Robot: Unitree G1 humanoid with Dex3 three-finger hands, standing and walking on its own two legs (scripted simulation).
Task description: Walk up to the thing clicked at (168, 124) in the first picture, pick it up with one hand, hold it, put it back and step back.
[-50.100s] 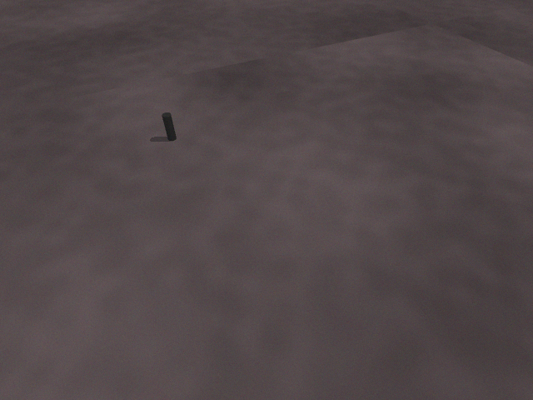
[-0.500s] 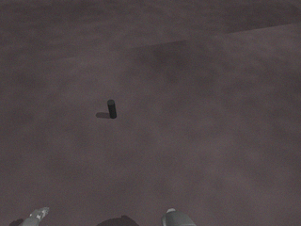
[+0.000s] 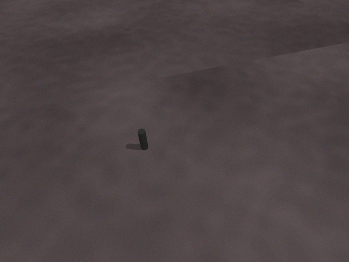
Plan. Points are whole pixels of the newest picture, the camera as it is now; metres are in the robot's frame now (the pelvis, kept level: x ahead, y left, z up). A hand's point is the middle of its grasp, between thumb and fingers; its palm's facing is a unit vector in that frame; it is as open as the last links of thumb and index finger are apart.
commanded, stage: step back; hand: left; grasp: from the side
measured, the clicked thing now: (143, 139) +1.02 +0.24 -0.67
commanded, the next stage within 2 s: stand in 0.62 s
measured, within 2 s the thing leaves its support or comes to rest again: neither
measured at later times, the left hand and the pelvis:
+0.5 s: hand out of the picture +0.14 +0.26 -0.14, palm faces +0.03 -0.94 -0.34, open 7.4 cm; pelvis +0.04 +0.01 +0.00, yaw +0 degrees
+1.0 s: hand out of the picture +0.12 +0.26 -0.14, palm faces -0.01 -0.94 -0.33, open 7.4 cm; pelvis +0.03 +0.01 +0.02, yaw -1 degrees
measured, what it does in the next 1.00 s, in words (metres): stands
